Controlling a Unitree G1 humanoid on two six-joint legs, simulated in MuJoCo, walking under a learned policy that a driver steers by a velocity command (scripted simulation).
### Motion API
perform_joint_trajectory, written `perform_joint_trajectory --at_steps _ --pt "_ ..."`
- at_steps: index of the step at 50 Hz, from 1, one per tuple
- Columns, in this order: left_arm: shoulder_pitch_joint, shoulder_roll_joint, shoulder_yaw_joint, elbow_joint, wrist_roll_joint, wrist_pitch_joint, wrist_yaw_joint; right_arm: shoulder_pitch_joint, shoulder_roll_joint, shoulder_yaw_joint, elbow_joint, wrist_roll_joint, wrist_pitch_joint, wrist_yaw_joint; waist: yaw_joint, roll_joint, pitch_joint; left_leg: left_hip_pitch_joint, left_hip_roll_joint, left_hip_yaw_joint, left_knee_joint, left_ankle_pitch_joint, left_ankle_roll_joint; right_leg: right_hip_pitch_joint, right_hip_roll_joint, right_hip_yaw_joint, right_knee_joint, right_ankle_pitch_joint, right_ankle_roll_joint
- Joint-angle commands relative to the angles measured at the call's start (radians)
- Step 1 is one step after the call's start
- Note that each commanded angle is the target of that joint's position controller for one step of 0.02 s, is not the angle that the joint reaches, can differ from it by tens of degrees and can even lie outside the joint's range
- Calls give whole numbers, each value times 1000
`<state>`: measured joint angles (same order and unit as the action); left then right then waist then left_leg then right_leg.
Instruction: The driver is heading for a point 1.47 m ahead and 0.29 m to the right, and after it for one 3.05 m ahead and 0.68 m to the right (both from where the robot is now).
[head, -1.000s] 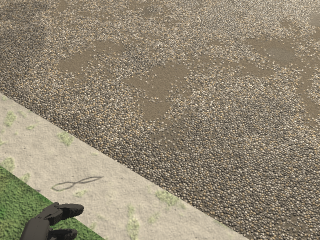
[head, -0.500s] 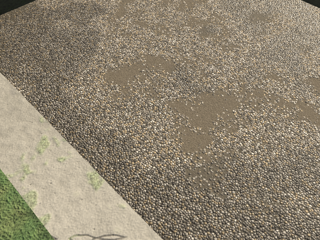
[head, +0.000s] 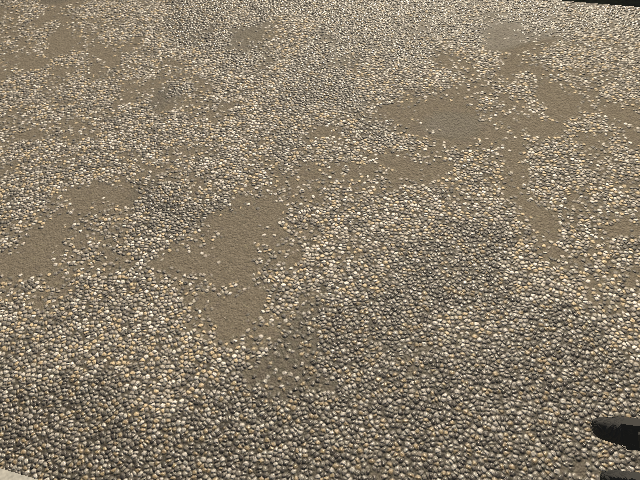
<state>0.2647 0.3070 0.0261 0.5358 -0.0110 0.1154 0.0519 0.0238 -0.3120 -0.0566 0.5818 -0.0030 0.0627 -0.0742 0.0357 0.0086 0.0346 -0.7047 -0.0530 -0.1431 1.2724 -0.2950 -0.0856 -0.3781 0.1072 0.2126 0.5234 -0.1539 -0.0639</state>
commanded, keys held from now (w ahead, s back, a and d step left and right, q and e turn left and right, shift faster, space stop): e+shift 0.38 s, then shift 0.34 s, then w+shift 0.28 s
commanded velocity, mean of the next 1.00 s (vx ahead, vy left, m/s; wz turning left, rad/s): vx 0.12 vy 0.00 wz -0.59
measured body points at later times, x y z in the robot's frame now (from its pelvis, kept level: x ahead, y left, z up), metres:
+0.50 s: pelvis -0.01 +0.09 +0.00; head +0.01 +0.09 +0.45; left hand +0.21 +0.33 -0.09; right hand +0.03 -0.22 -0.09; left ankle +0.09 +0.17 -0.74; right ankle -0.10 -0.04 -0.63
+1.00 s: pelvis -0.03 +0.04 -0.01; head -0.03 +0.04 +0.44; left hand +0.21 +0.20 -0.11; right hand +0.00 -0.26 -0.09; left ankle +0.05 +0.11 -0.72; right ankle -0.12 -0.03 -0.74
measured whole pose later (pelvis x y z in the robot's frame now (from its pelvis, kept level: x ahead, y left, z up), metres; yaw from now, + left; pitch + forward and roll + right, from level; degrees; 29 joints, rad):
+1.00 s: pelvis -0.03 +0.04 -0.01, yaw -33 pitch +2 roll -1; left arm 0.27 0.24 0.02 0.65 0.00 0.04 0.01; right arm 0.14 -0.25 -0.02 0.60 -0.01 0.07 0.02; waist 0.04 0.01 -0.04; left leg -0.45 0.00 0.03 0.75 -0.30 -0.02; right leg -0.25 0.06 0.04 0.56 -0.34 -0.03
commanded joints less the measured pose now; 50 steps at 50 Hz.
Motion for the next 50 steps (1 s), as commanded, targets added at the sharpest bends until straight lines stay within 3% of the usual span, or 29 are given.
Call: perform_joint_trajectory --at_steps 1,4,7,10,11,12,13,14,15,16,17,18,20,23,25,27,29,31,32,33,34,35,36,37,38,40,43,48,50 --pt "-3 188 67 -72 -10 11 19 -60 -49 -5 -71 11 -33 20 4 -72 -124 -47 3 -41 -294 43 -1 281 -189 338 -153 -97 -152" --pt "19 223 83 -66 2 32 22 -128 -27 4 -75 5 -59 58 59 -156 -107 87 -55 1 -538 13 13 240 -166 409 -183 -236 -141" --pt "-28 237 89 -79 1 35 15 -87 -53 -5 -47 8 -83 82 54 -242 -116 233 -64 -10 -668 16 39 186 -155 471 -187 -268 -136" --pt "-103 217 73 -105 -4 29 10 35 -75 -14 -9 -19 -95 90 -15 -261 -153 562 -3 0 -834 130 96 -15 -130 494 -122 -256 -79" --pt "-73 166 53 -114 -8 29 6 65 -74 -9 -10 -33 -83 92 -23 -169 -208 726 103 -43 -872 175 153 -114 -91 446 3 -422 -35" --pt "-44 110 38 -108 -9 23 -4 133 -93 -7 -3 -62 -62 90 -40 27 -237 858 281 -172 -859 399 249 -256 23 267 333 -551 29" --pt "-1 148 54 -136 -18 1 -20 115 -178 -22 11 -86 -44 90 24 241 -185 691 465 -377 -963 415 393 -381 82 78 626 -592 79" --pt "22 277 91 -84 -43 -28 -16 31 -152 -24 -6 -69 -42 75 31 162 -96 499 455 -339 -1061 281 412 -350 -8 42 759 -446 126" --pt "40 291 101 -69 -57 -31 -12 -48 -116 -13 -14 -49 -35 60 60 152 -51 445 362 -239 -1087 74 365 -325 -51 2 785 -357 142" --pt "88 258 99 -47 -49 -18 -9 -74 -80 -1 -24 -26 -32 55 80 130 -26 418 298 -177 -1089 -16 322 -329 -60 -31 864 -316 153" --pt "112 240 95 -35 -40 -8 -8 -85 -79 1 -20 -15 -26 47 79 94 -18 398 282 -120 -1090 4 305 -323 -57 -49 941 -270 156" --pt "127 230 92 -28 -38 0 -2 -80 -79 1 -23 -20 -27 42 82 68 -17 384 270 -64 -1080 50 298 -296 -69 -62 964 -242 158" --pt "117 193 77 -36 -34 8 8 -22 -75 -1 -7 -20 -30 41 50 39 -44 435 265 -15 -1056 69 305 -291 -85 -82 934 -223 166" --pt "44 127 41 -75 -42 14 7 83 -77 -8 23 -17 4 43 -5 95 -56 555 286 -23 -1058 -43 325 -342 -113 -104 781 -272 175" --pt "18 99 25 -70 -29 12 -3 97 -82 -14 24 -7 17 54 -25 124 -77 580 317 -44 -1060 -105 329 -298 -128 -127 623 -279 163" --pt "31 90 18 -49 -19 0 -10 107 -115 -26 32 2 19 65 -33 154 -80 542 325 -29 -1069 -139 329 -197 -135 -160 442 -318 133" --pt "49 80 10 -22 -12 -15 -15 127 -119 -29 45 10 26 72 -52 181 -86 522 317 -5 -1055 -132 317 -83 -129 -210 238 -335 96" --pt "89 72 11 11 -3 -27 -20 144 -117 -28 65 25 37 65 -45 197 -92 504 309 3 -1033 -137 293 33 -108 -249 2 -199 57" --pt "120 64 13 31 10 -27 -20 157 -115 -30 82 34 34 61 -26 180 -90 453 289 19 -1020 -136 260 128 -92 -252 -119 -92 33" --pt "136 69 12 32 27 -22 -24 164 -99 -26 97 34 23 62 -15 146 -85 389 257 54 -972 -88 206 206 -114 -195 -143 -42 11" --pt "184 104 16 26 38 -18 -31 124 -32 -3 83 20 5 73 -1 -9 -141 288 175 148 -765 -41 129 326 -250 -18 -139 97 -14" --pt "122 167 30 28 38 -16 -42 73 28 18 31 9 -28 81 -16 -234 -88 196 85 193 -697 -133 82 195 -351 155 -211 2 -102" --pt "64 148 27 2 56 -26 -44 20 -22 7 23 14 -41 81 8 -185 -40 168 95 138 -599 -174 71 142 -374 189 -262 -153 -133" --pt "27 140 31 17 36 -39 -37 8 10 16 5 3 -18 104 25 -181 -79 118 45 161 -515 -159 58 193 -339 165 -293 -258 -86" --pt "72 142 32 49 36 -38 -34 48 0 12 20 0 -9 111 24 -191 -83 85 47 147 -435 -148 57 232 -314 162 -310 -386 -82" --pt "37 105 28 53 32 -46 -34 63 -35 -5 13 5 2 98 6 -184 -45 16 60 122 -316 -84 54 258 -301 139 -282 -317 -87" --pt "0 58 20 52 16 -70 -37 58 -25 1 -21 -11 4 83 -7 -151 -44 18 71 101 -299 -3 37 232 -302 102 -236 -251 -108" --pt "-47 74 34 45 19 -92 -37 -6 7 26 -91 -2 -7 90 20 -161 -26 204 69 168 -515 -32 56 78 -292 82 -170 -226 -125" --pt "-70 90 39 38 8 -93 -37 59 27 32 -81 0 -16 90 -11 -146 -62 378 39 215 -595 -2 88 9 -277 96 -135 -173 -116"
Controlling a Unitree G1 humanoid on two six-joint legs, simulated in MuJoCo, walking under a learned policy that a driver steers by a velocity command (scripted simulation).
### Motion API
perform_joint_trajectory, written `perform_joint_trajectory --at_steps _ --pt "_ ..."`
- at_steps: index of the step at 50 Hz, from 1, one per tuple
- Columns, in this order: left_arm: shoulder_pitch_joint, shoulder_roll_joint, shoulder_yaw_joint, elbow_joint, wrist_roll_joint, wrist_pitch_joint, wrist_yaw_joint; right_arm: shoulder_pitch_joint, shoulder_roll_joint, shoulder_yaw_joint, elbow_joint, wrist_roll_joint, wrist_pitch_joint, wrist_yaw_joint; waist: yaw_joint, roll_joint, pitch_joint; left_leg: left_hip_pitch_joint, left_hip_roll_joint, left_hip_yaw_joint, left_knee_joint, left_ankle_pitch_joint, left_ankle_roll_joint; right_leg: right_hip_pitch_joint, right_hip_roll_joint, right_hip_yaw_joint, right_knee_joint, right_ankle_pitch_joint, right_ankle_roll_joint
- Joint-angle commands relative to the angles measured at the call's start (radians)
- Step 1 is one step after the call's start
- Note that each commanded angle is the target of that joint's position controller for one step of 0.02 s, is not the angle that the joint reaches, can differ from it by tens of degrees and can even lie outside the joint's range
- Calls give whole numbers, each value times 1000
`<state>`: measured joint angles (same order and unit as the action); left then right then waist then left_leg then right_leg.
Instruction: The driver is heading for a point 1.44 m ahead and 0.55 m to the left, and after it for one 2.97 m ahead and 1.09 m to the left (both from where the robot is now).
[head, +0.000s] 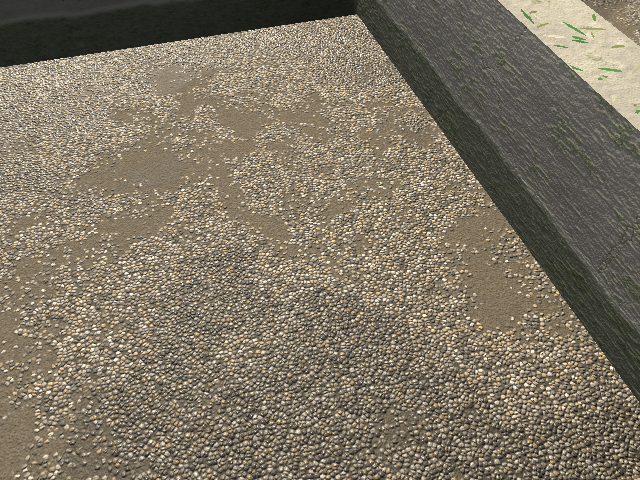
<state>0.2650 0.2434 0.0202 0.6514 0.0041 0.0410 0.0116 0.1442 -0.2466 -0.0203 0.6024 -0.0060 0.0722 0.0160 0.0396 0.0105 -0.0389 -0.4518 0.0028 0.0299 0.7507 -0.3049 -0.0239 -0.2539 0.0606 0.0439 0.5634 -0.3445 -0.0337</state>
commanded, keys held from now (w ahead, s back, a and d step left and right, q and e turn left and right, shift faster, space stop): w+shift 0.50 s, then w+q+shift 0.50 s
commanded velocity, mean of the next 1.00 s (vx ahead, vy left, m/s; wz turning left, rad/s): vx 0.92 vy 0.00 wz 0.27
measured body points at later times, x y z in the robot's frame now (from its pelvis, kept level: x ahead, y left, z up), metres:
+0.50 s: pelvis +0.10 -0.03 -0.02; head +0.11 -0.04 +0.43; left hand +0.34 +0.18 -0.07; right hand +0.22 -0.28 -0.13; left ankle +0.04 +0.09 -0.71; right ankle +0.18 -0.14 -0.73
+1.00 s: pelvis +0.07 -0.06 -0.02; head +0.10 -0.05 +0.43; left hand +0.24 +0.21 -0.08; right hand +0.36 -0.20 -0.08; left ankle +0.10 +0.05 -0.73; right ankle +0.15 -0.15 -0.73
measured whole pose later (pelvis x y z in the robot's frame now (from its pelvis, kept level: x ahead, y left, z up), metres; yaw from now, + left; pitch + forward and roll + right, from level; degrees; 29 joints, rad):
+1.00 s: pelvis +0.07 -0.06 -0.02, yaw +18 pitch +0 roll -1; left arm 0.02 0.19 -0.02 0.53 0.05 0.00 0.01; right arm 0.01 -0.21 0.01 0.54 0.02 0.10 0.00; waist -0.02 0.00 0.07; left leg -0.46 -0.13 -0.15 0.77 -0.30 0.03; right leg -0.42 0.00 -0.07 0.76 -0.34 -0.03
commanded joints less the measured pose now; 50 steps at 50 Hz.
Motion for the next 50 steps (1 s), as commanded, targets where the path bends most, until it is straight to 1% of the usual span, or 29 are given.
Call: perform_joint_trajectory --at_steps 1,2,3,4,5,6,9,13,15,20,22,23,24,25,26,29,31,34,36,37,38,39,40,41,42,44,46,48,50 --pt "-111 145 43 -89 -19 -16 5 20 -23 -1 -76 -2 -31 -3 -63 -113 6 253 -24 53 -159 77 45 -180 -210 251 -125 43 -127" --pt "-145 111 33 -97 -24 -19 10 134 -35 -6 -41 -16 -41 -5 -117 -40 -17 415 -9 -17 -202 23 61 -280 -151 203 32 74 -98" --pt "-144 47 15 -135 -24 -32 14 246 -142 -29 -33 -46 -52 -12 -176 252 -66 588 204 -323 -243 37 118 -471 3 64 400 -16 -22" --pt "-188 96 30 -159 -10 -36 29 300 -207 -58 -11 -17 -45 -17 -211 266 -45 555 319 -582 -332 3 180 -660 91 155 513 -141 0" --pt "-240 117 39 -163 9 -42 33 236 -176 -44 -33 -9 -46 -29 -180 146 13 473 342 -556 -307 42 213 -708 91 232 643 -70 20" --pt "-234 112 38 -158 15 -51 27 155 -132 -25 -59 -12 -55 -34 -136 107 -6 408 321 -496 -275 110 208 -689 87 235 700 -22 34" --pt "-202 69 23 -157 21 -35 22 22 -57 14 -84 -6 -81 -36 -52 145 -35 204 235 -336 -265 175 159 -566 53 209 655 73 85" --pt "-237 51 12 -169 16 -10 28 44 -94 10 -59 -5 -116 -18 -42 94 -42 171 221 -287 -249 337 188 -527 14 169 550 211 94" --pt "-270 40 -1 -167 14 -11 20 22 -114 16 -58 12 -120 -20 -44 108 -59 122 193 -206 -274 472 164 -336 -26 79 371 251 75" --pt "-327 35 -21 -188 3 -12 -8 73 -128 -7 -35 -7 -68 -17 -74 93 -16 194 180 -177 -274 409 178 -146 -75 -95 98 123 23" --pt "-202 35 -19 -152 37 -7 6 120 -134 -17 -7 5 -41 -34 -42 1 -67 227 133 -132 -91 555 158 20 -64 -106 80 328 -30" --pt "-105 95 5 -111 42 -13 10 163 -90 -2 -25 -8 -44 -37 -30 -125 -159 106 28 -35 68 443 85 208 -115 -12 141 548 -78" --pt "-20 115 17 -101 10 -11 8 93 -68 0 -46 -10 -48 -42 62 -236 -193 -47 -66 31 301 99 39 251 -219 165 75 553 -167" --pt "-2 120 10 -96 -2 -16 4 -36 -69 -14 -89 5 -51 -42 100 -281 -138 -215 -130 -71 477 -278 24 210 -305 330 -7 523 -213" --pt "-50 114 9 -109 5 -25 5 -68 -66 -18 -92 7 -57 -45 75 -173 -79 -254 -131 -187 560 -248 11 102 -331 299 -1 495 -204" --pt "-245 79 -7 -159 20 -45 9 -14 -43 -14 -82 -2 -42 -49 -53 -173 -54 -130 -88 -186 493 -89 -7 -149 -321 181 -56 417 -140" --pt "-269 64 -17 -167 24 -61 8 13 -49 -18 -70 -25 -18 -47 -68 -174 -95 -57 -99 -136 528 -65 -12 -198 -339 158 -59 481 -149" --pt "-256 79 -14 -152 38 -75 3 -18 -48 -4 -84 -25 -7 -41 -71 -128 -113 29 -29 -90 288 -30 23 -183 -317 31 -30 452 -95" --pt "-217 109 4 -133 36 -66 6 -31 -47 7 -83 -21 -8 -25 -39 -147 -122 136 -30 -13 141 -46 60 -158 -310 -10 -22 402 -76" --pt "-239 118 4 -138 32 -68 9 -25 -23 18 -95 -21 -8 -7 -55 -162 -120 199 -23 1 57 -29 80 -170 -306 -16 -32 320 -47" --pt "-268 76 -3 -145 25 -60 12 1 -2 23 -83 -25 -7 2 -68 -118 -130 266 -21 9 -25 58 99 -168 -278 -61 32 304 -14" --pt "-199 46 -5 -144 33 -45 18 5 -31 18 -75 -17 -8 10 -29 28 -150 300 -13 -46 6 355 126 -176 -172 -151 174 238 36" --pt "-230 33 -13 -178 41 -32 14 -38 -89 2 -100 26 -3 11 -60 178 -134 254 22 -228 -58 426 186 -253 -74 -196 213 87 94" --pt "-347 45 -11 -214 27 -29 10 -43 -122 -6 -125 39 4 10 -137 231 -83 140 95 -416 -177 355 225 -287 -31 -177 281 -41 110" --pt "-389 38 -11 -235 17 -35 5 -120 -133 -9 -153 23 15 -1 -120 239 -35 92 130 -510 -242 324 234 -304 -22 -100 352 -63 119" --pt "-302 25 -16 -226 17 -48 -5 -238 -122 -7 -179 6 14 -23 -44 219 -50 42 103 -470 -235 345 200 -233 -32 -56 374 -16 123" --pt "-256 -13 -31 -200 37 -57 1 -284 -82 2 -189 14 10 -21 -17 134 -83 -1 57 -420 -222 346 170 -62 -40 -71 238 95 109" --pt "-236 -4 -25 -180 48 -53 -2 -228 -39 8 -175 30 10 -18 -34 -27 -130 -95 -21 -329 -164 320 126 170 -81 -84 151 273 78" --pt "-230 50 -3 -180 57 -43 5 -215 -9 10 -175 36 -3 -10 -7 -233 -154 -191 -90 -215 -26 135 88 239 -229 48 27 173 22"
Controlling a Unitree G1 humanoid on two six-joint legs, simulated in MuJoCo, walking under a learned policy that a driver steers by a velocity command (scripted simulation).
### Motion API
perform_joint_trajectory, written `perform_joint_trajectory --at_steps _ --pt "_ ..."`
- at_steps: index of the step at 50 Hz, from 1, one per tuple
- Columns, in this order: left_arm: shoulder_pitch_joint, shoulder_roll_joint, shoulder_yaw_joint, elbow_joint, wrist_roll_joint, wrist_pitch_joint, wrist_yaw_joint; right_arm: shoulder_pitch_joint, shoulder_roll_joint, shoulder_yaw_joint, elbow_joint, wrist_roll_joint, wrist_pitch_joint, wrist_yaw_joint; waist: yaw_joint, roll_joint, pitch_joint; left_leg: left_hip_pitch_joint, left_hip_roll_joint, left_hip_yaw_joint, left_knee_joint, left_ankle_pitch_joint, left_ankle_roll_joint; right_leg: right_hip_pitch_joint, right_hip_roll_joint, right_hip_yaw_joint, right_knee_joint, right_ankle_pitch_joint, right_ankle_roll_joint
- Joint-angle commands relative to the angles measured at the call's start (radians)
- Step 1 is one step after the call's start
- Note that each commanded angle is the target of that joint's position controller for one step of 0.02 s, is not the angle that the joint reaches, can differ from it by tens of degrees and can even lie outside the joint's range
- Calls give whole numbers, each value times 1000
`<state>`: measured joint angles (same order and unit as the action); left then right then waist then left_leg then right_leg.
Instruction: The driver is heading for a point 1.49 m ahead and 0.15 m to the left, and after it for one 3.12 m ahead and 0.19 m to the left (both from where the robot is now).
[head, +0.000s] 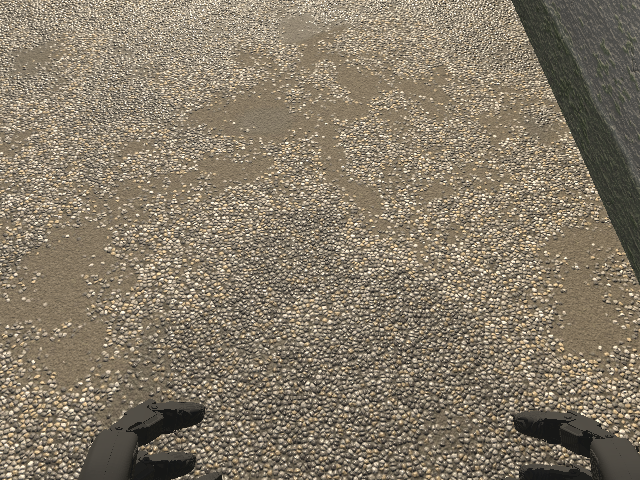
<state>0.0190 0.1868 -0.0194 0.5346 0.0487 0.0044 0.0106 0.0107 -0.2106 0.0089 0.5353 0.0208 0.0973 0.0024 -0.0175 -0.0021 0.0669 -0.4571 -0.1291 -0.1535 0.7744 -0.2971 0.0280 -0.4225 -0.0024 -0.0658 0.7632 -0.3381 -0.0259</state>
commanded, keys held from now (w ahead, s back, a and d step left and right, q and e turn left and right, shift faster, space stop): w+q+shift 0.28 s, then w+shift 0.42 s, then w+e+shift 0.30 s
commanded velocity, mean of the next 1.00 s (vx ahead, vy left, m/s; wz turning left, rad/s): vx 1.00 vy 0.00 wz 0.34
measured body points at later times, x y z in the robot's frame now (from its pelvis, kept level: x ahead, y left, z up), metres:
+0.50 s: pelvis -0.05 +0.04 +0.01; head -0.04 +0.06 +0.46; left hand -0.04 +0.33 -0.09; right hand +0.29 -0.04 -0.01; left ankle -0.03 +0.18 -0.69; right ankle -0.01 -0.10 -0.71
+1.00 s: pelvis -0.03 +0.12 +0.01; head -0.03 +0.11 +0.46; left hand +0.14 +0.39 -0.04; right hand +0.20 -0.06 -0.08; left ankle -0.05 +0.18 -0.71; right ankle +0.01 +0.01 -0.70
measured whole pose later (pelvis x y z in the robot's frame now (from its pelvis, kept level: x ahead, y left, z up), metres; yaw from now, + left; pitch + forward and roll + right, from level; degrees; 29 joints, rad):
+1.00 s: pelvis -0.03 +0.12 +0.01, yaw +17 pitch +1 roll +1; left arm 0.06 0.19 0.00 0.53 -0.02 0.06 -0.02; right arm 0.18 -0.22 0.00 0.58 -0.03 -0.03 -0.01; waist -0.05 0.02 -0.03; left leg -0.36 -0.04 0.13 0.71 -0.37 0.09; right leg -0.41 0.00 0.02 0.78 -0.34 0.00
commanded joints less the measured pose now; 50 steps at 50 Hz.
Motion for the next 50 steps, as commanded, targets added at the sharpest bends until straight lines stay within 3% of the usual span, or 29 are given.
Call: perform_joint_trajectory --at_steps 1,3,5,6,7,8,10,12,13,14,15,16,18,20,22,24,26,27,28,29,30,31,33,35,40,43,47,48,50 --pt "-25 136 44 -71 18 -2 11 -100 -54 -25 -117 0 -33 10 40 -276 -216 -194 43 -4 35 39 29 334 -245 220 -249 103 -24" --pt "-87 129 38 -85 4 -6 18 -144 -69 -29 -131 -24 -34 24 19 -182 -157 -27 79 46 61 63 15 101 -282 205 -323 -21 -36" --pt "-119 113 33 -91 -16 -11 19 -29 -82 -35 -83 -17 -39 34 -23 -111 -162 134 71 76 -43 72 28 20 -195 89 -298 -109 24" --pt "-120 98 30 -90 -20 -4 16 14 -98 -41 -68 -2 -38 35 -52 -45 -166 104 67 31 -112 31 47 49 -124 1 -219 -84 54" --pt "-137 76 29 -105 -43 11 8 27 -139 -48 -65 25 -36 37 -60 85 -144 -18 103 -111 -281 -188 81 106 -39 -81 -98 -80 76" --pt "-144 56 26 -117 -50 23 0 -25 -158 -46 -85 30 -30 39 -46 208 -84 -116 124 -265 -405 -294 99 121 36 -97 16 -35 82" --pt "-58 78 39 -115 -41 16 -26 -200 -188 -52 -146 22 -24 29 42 325 -80 -193 121 -339 -490 -300 86 170 74 -29 132 -36 77" --pt "108 107 53 -59 -3 -9 -37 -284 -181 -59 -177 13 -20 18 124 281 -125 -275 54 -238 -497 -125 10 401 75 -17 23 -20 32" --pt "280 107 62 1 5 -15 -18 -341 -132 -58 -201 10 -21 19 188 198 -105 -367 9 -137 -397 -45 -46 567 33 -18 -156 -7 -6" --pt "363 138 72 48 24 -15 -9 -277 -32 -40 -194 25 -23 16 180 -97 -134 -462 -89 -16 -98 -54 -67 710 -128 97 -218 58 -28" --pt "204 247 108 34 17 -8 3 -280 -64 -47 -208 18 -28 15 137 -370 -111 -648 -9 7 153 -98 -19 574 -398 433 -302 -75 -113" --pt "136 206 97 -11 15 -13 19 -297 -126 -65 -197 -19 -48 15 126 -196 -138 -605 43 -48 280 -46 -34 457 -443 527 -366 -175 -158" --pt "5 150 60 -46 5 -38 29 -249 -125 -67 -177 -17 -69 25 25 -88 -160 -416 61 -63 385 18 -58 250 -412 448 -414 -176 -129" --pt "-38 139 50 -54 -23 -66 12 -127 -102 -52 -127 -20 -47 38 -28 -96 -197 -162 98 47 331 69 -76 104 -303 220 -398 -67 -57" --pt "11 141 55 -31 -32 -78 -13 -163 -68 -35 -134 -8 -21 40 21 -119 -163 33 121 141 119 83 -75 27 -243 67 -393 -19 -28" --pt "89 172 72 -8 -39 -66 -18 -178 -59 -28 -130 -4 -16 49 62 -111 -140 122 120 217 -30 37 -61 69 -242 36 -375 -54 -50" --pt "138 172 79 4 -50 -39 -15 -111 -40 -21 -94 -23 -27 51 55 -62 -151 234 95 246 -123 23 -28 99 -225 4 -279 45 -45" --pt "145 147 75 -1 -51 -27 -9 8 -52 -25 -64 -33 -42 48 9 3 -194 328 100 182 -116 71 -11 75 -182 -54 -75 141 -21" --pt "131 98 60 -63 -56 -20 -8 10 -164 -53 -64 -24 -45 44 -13 273 -244 434 198 -41 -203 93 55 -129 -68 -115 105 -31 59" --pt "-72 128 66 -143 -46 -11 -1 107 -216 -70 -53 8 -38 38 -141 367 -187 402 308 -294 -397 -72 121 -337 -11 -49 270 -247 86" --pt "-141 142 80 -168 -49 -4 7 141 -202 -66 -52 -1 -42 20 -146 233 -144 386 363 -392 -408 -59 173 -438 -6 70 401 -226 102" --pt "-112 96 68 -149 -53 -9 13 83 -164 -52 -68 -31 -49 -4 -94 152 -155 339 369 -386 -369 1 180 -434 -9 131 472 -153 107" --pt "-8 43 47 -118 -49 -13 12 -2 -98 -28 -75 -50 -67 -34 3 130 -198 208 332 -287 -330 14 147 -334 -26 150 511 -66 112" --pt "25 46 53 -96 -37 8 15 -40 -60 -8 -89 -48 -92 -30 34 111 -221 90 306 -251 -350 -12 141 -242 5 142 544 -7 127" --pt "-14 61 55 -90 -56 29 21 48 -96 -21 -72 -51 -130 -30 6 56 -192 116 358 -213 -338 -25 126 -262 65 255 443 101 99" --pt "-64 64 48 -103 -54 30 11 106 -92 -26 -52 -51 -141 -22 -31 64 -167 166 366 -165 -341 0 98 -237 21 206 278 67 75" --pt "-106 53 37 -118 -79 38 -30 144 -121 -38 -31 -49 -141 -14 -68 121 -137 140 357 -77 -383 -14 87 -53 -2 76 103 -70 37" --pt "-120 53 33 -114 -70 42 -35 128 -114 -37 -28 -52 -147 -15 -63 103 -91 96 348 -6 -349 113 65 5 -7 59 33 -25 29" --pt "-8 23 25 -77 -56 39 -39 121 -129 -45 -19 -40 -148 -22 -3 93 -147 87 313 85 -236 266 33 190 29 11 -106 83 -8"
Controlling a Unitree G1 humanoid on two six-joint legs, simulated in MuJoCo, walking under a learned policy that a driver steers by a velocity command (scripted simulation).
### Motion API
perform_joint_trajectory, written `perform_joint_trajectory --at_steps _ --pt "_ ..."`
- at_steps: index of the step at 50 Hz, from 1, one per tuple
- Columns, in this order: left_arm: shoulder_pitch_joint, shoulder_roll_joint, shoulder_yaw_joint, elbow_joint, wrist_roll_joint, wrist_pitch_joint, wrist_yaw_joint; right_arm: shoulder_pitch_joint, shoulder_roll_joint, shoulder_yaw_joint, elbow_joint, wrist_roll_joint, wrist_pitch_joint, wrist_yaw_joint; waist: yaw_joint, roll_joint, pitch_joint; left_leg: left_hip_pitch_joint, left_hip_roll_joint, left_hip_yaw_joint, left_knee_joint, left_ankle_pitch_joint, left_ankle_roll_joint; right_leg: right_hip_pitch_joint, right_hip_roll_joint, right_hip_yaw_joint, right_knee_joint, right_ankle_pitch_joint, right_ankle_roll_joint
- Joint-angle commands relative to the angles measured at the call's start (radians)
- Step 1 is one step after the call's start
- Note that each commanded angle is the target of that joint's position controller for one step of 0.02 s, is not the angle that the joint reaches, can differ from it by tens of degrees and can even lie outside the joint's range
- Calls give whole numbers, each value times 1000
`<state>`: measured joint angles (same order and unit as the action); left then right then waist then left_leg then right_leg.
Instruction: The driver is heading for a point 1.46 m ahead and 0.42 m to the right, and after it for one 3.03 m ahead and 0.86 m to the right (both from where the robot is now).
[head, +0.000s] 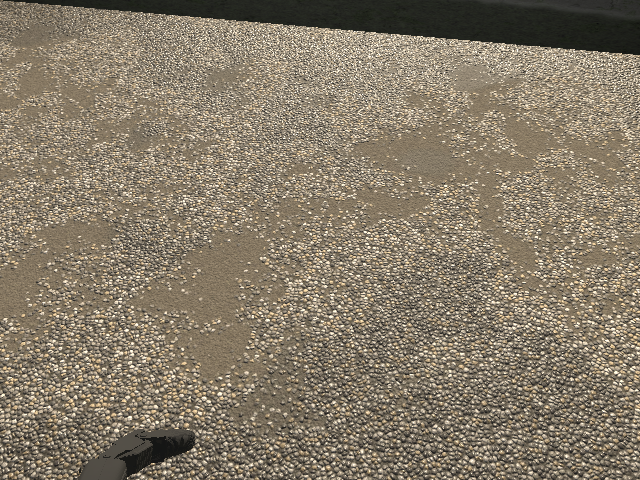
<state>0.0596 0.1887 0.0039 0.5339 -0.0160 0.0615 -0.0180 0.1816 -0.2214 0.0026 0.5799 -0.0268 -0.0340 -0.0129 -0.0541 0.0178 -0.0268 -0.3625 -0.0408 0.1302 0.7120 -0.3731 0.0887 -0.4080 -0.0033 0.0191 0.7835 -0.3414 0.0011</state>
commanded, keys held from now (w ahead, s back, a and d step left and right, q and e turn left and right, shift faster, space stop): w+e+shift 0.52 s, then w+shift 0.48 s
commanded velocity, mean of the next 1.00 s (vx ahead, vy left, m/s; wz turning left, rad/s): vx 1.00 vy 0.00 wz -0.64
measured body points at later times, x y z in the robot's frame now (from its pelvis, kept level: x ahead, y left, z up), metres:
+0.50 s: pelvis +0.02 +0.01 +0.00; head +0.02 -0.01 +0.45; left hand +0.34 +0.13 -0.03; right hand +0.09 -0.28 -0.09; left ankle +0.08 +0.11 -0.71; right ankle +0.02 -0.11 -0.71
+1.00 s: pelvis +0.02 -0.01 +0.01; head +0.02 +0.00 +0.46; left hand +0.35 -0.02 -0.01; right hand +0.06 -0.31 -0.05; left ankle +0.08 +0.13 -0.71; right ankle +0.02 -0.10 -0.71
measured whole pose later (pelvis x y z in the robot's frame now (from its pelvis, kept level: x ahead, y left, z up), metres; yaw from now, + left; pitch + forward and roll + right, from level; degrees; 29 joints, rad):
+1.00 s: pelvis +0.02 -0.01 +0.01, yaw -35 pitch -1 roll +1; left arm -0.06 0.18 -0.04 0.53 -0.03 0.03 -0.06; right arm 0.11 -0.18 0.00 0.55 -0.01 0.01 0.01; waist -0.02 -0.02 0.00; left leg -0.22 0.10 0.14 0.62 -0.37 -0.05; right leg -0.36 0.13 0.13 0.63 -0.24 -0.05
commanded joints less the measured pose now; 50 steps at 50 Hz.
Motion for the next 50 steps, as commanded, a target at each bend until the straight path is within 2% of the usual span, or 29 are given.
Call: perform_joint_trajectory --at_steps 1,2,3,4,5,7,9,11,12,13,14,15,16,17,18,19,22,25,26,27,28,29,30,31,32,34,37,42,50 --pt "11 55 13 -54 21 -22 -9 -40 -102 -39 -73 9 -13 -15 41 -3 -99 -34 159 -116 -21 465 -62 279 24 -15 -105 211 -65" --pt "25 121 41 -43 2 -20 -8 -85 -92 -35 -110 8 -3 -23 61 -99 -151 -124 83 -32 90 512 -134 371 -17 125 -75 404 -128" --pt "19 165 58 -60 -12 -9 -7 -182 -102 -36 -148 16 4 -26 114 -155 -143 -229 31 -33 159 367 -166 350 -81 302 -164 376 -184" --pt "1 178 59 -71 -2 1 -4 -267 -107 -42 -189 24 8 -25 140 -213 -101 -347 1 -75 228 26 -180 347 -152 456 -256 367 -233" --pt "-14 181 58 -83 14 0 7 -261 -106 -42 -198 20 6 -18 136 -215 -88 -412 11 -141 302 -107 -190 346 -184 517 -264 427 -269" --pt "-65 150 48 -90 17 -6 19 -207 -91 -35 -193 15 2 -11 90 -148 -89 -393 38 -174 311 -108 -194 276 -155 484 -230 452 -249" --pt "-122 134 42 -105 18 -13 13 -172 -74 -29 -185 12 3 -15 67 -144 -116 -253 41 -168 226 -69 -189 181 -87 434 -228 415 -200" --pt "-163 143 45 -110 6 -16 0 -142 -65 -28 -175 18 10 -15 49 -140 -127 -63 24 -137 112 11 -175 68 -41 400 -241 370 -176" --pt "-188 146 48 -112 -7 -14 -5 -121 -52 -25 -166 21 13 -13 27 -113 -123 60 19 -112 11 120 -167 0 -16 371 -232 311 -162" --pt "-187 150 49 -112 -25 -7 -5 -99 -58 -27 -153 10 16 -5 17 -63 -121 194 14 -88 -38 219 -156 -79 15 352 -215 257 -141" --pt "-173 151 52 -123 -31 -4 -9 -35 -87 -38 -132 2 20 -3 -1 1 -142 343 80 -126 -44 267 -126 -187 49 307 -137 193 -110" --pt "-166 90 33 -141 -33 -4 -1 -37 -158 -58 -118 -18 18 -6 -12 243 -164 404 224 -263 -122 230 -84 -272 113 178 -11 128 -65" --pt "-176 97 35 -140 -18 -6 3 -54 -177 -63 -123 -17 22 -7 -26 313 -115 345 325 -393 -211 197 -36 -318 106 117 91 -14 -50" --pt "-200 119 42 -133 10 -7 5 -53 -159 -50 -130 -30 20 -13 -40 264 -61 223 370 -419 -244 282 -4 -286 73 111 188 -84 -34" --pt "-202 132 48 -130 6 -17 11 -76 -111 -30 -134 -42 24 -15 -21 157 -52 220 378 -401 -222 386 -1 -294 65 120 192 -80 -20" --pt "-160 140 54 -111 -10 -30 14 -62 -121 -32 -118 -18 21 -14 -20 145 -95 269 367 -408 -247 237 -10 -289 35 95 170 -92 -24" --pt "-155 113 37 -104 -8 -20 -4 -150 -132 -31 -109 -1 20 -12 27 143 -58 125 321 -255 -272 128 -52 -121 7 27 96 8 -28" --pt "-90 101 29 -70 1 -5 -19 -212 -113 -30 -110 13 23 -8 76 79 -46 15 249 -85 -236 7 -96 88 22 -32 -43 134 -53" --pt "-47 105 29 -51 7 0 -23 -201 -100 -30 -107 11 31 -8 82 33 -43 16 211 -34 -171 0 -108 117 30 -32 -81 133 -70" --pt "-47 125 29 -43 -1 3 -22 -163 -59 -20 -116 2 41 -6 59 -112 -49 25 124 42 -68 46 -131 117 37 27 -120 232 -90" --pt "-84 154 32 -61 -33 7 -21 -200 -11 -1 -146 6 45 3 82 -238 -42 19 52 72 21 55 -156 35 3 201 -241 145 -111" --pt "-140 175 31 -85 -36 14 -20 -224 2 5 -159 12 43 10 77 -301 -17 -4 36 38 62 32 -161 -7 -31 313 -326 51 -124" --pt "-210 191 34 -117 -31 18 -20 -189 -29 -5 -151 21 32 27 51 -314 -34 -6 42 13 62 29 -159 -5 -44 337 -366 -17 -125" --pt "-247 178 26 -122 -28 18 -11 -142 -32 -12 -134 23 25 40 35 -302 -97 30 51 -6 46 51 -159 29 -49 341 -369 -5 -130" --pt "-243 162 20 -125 -30 15 -5 -128 -37 -15 -120 19 17 41 34 -227 -129 78 50 -6 21 87 -155 40 -42 332 -365 13 -116" --pt "-203 132 11 -118 -22 -2 -9 -120 -30 -18 -99 12 8 25 53 -109 -166 159 61 5 -41 135 -146 72 -3 270 -320 53 -85" --pt "-201 129 9 -111 -23 -22 -20 -150 -30 -20 -111 16 15 22 54 -40 -150 212 90 1 -91 141 -126 49 27 223 -314 40 -52" --pt "-228 93 -7 -114 -16 -36 -34 -148 -25 -22 -114 20 27 18 50 -26 -72 209 120 -7 -136 111 -111 8 43 211 -328 37 -41" --pt "-253 73 -18 -103 -18 -53 -41 -154 -28 -25 -121 22 19 23 51 -46 -78 253 137 -10 -146 108 -99 -8 47 200 -331 66 -39"
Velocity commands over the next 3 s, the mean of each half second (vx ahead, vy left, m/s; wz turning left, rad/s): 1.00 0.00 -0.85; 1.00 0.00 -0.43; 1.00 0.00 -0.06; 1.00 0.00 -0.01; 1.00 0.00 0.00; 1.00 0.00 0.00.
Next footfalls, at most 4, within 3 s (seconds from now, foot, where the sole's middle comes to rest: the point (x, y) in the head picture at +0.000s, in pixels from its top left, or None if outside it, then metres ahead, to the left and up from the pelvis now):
0.26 left None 0.11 0.11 -0.75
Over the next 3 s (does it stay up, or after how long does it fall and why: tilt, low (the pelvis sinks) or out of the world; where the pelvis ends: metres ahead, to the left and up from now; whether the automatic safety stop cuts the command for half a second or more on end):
stays up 0.05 -0.01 0.01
